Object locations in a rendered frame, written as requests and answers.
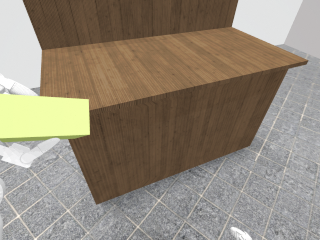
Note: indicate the right robot hand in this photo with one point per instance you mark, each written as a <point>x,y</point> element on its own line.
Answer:
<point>239,235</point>

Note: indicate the sponge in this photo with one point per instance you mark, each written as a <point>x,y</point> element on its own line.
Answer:
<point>38,118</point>

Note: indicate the table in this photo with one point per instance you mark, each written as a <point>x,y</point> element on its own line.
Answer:
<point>171,84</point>

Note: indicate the left robot hand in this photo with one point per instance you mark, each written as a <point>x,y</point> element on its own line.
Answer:
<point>18,154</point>

